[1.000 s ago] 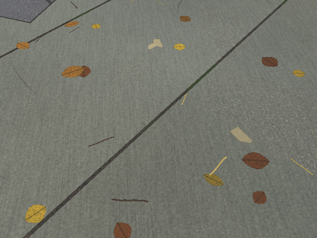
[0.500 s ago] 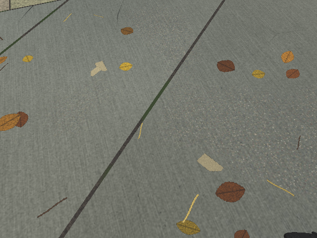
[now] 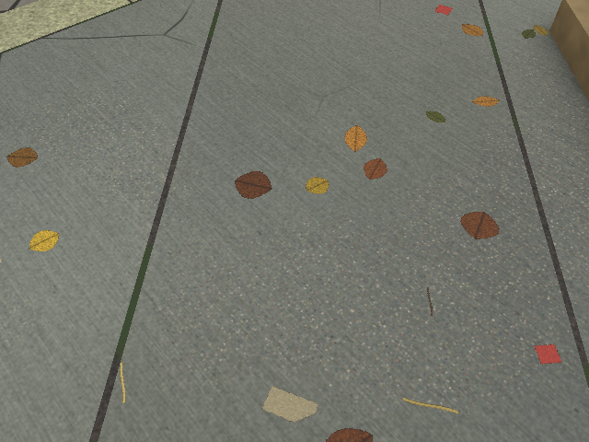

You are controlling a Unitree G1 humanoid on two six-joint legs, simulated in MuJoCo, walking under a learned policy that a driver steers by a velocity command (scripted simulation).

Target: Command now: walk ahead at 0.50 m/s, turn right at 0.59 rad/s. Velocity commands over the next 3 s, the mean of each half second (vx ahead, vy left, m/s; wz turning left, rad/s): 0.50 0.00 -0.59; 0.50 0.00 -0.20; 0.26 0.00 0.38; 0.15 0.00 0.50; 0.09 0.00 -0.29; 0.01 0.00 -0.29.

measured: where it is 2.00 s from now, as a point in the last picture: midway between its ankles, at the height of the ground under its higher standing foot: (366, 309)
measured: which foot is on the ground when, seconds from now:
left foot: down 0.00-0.22, up 0.24-0.68, down 0.70-1.00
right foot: up 0.00-0.20, down 0.22-0.70, up 0.72-1.00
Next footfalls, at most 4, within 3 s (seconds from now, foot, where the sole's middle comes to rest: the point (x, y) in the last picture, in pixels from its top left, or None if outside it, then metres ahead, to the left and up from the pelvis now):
0.22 right None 0.28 -0.16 -0.78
0.70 left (300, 391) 0.60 -0.03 -0.78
1.18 right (423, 321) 0.77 -0.36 -0.78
1.62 left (321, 312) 0.81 -0.10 -0.78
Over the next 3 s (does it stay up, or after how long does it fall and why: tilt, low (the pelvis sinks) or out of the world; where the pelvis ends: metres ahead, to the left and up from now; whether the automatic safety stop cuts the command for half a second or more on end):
stays up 0.86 -0.22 -0.01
